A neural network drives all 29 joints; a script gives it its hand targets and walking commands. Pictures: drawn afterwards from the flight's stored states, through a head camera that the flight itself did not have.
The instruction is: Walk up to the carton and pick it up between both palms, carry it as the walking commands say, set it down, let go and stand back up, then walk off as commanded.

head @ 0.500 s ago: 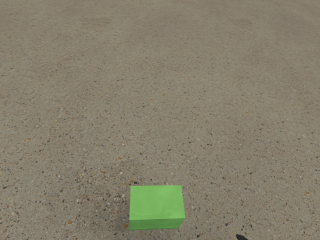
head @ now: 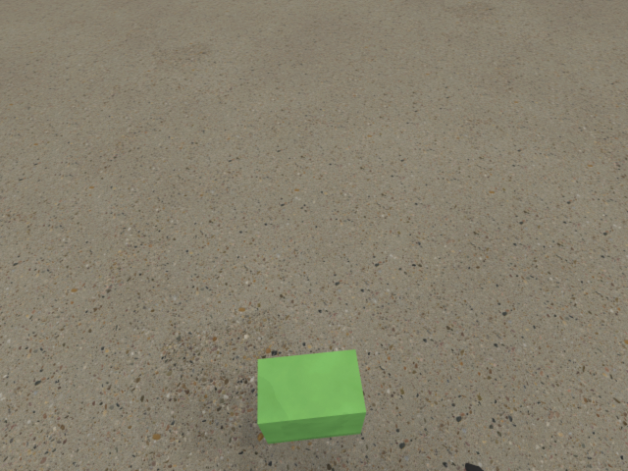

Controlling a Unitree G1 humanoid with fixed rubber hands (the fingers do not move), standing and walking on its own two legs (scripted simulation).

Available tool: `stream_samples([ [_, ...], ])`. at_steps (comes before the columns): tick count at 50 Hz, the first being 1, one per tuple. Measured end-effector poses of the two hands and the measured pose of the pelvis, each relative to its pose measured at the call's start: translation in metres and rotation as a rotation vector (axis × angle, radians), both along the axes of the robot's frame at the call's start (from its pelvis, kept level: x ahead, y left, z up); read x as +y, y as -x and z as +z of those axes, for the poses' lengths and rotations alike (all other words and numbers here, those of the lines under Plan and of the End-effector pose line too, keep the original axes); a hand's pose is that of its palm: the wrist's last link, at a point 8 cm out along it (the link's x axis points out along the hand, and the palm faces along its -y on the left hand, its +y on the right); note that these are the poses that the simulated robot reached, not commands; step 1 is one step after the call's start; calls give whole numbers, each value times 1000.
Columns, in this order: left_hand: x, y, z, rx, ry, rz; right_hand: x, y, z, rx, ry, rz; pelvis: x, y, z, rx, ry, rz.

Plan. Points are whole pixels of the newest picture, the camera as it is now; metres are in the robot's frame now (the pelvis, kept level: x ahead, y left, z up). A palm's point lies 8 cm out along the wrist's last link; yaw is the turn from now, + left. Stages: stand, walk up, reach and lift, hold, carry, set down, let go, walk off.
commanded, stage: walk up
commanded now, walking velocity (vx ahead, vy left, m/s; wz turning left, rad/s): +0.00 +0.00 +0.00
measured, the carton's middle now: (310, 397) +0.39 +0.03 -0.66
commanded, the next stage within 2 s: stand in 0.40 s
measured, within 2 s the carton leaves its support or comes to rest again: neither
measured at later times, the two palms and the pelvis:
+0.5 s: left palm out of the picture +0.05 +0.25 -0.12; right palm out of the picture +0.05 -0.23 -0.13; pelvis -0.01 +0.01 +0.00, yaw +0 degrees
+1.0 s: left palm out of the picture +0.06 +0.25 -0.12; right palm out of the picture +0.05 -0.23 -0.13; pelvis -0.01 +0.01 +0.00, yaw +0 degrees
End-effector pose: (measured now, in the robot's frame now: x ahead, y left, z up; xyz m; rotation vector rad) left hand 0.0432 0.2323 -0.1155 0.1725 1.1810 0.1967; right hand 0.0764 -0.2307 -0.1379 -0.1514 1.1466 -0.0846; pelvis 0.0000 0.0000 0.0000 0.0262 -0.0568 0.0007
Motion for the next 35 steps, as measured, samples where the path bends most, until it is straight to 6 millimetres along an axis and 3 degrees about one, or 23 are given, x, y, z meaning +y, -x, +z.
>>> stream_samples([
  [7, -12, -11, -2, 9, 48, -35, -3, 11, 9, 30, 24, -36, 3, -2, 6, 44, 23, -8],
  [14, 4, -16, -7, -19, 55, -45, 8, 20, 13, 30, 46, -38, 18, 2, 4, 35, 37, -6],
  [22, 19, -11, -4, -18, 16, -48, 6, 30, 12, 47, 50, -34, 16, 5, 4, 30, 33, -5],
  [35, 7, -9, -4, -28, 29, -40, 2, 31, 11, 40, 43, -31, 11, 8, 4, 22, 27, -5],
])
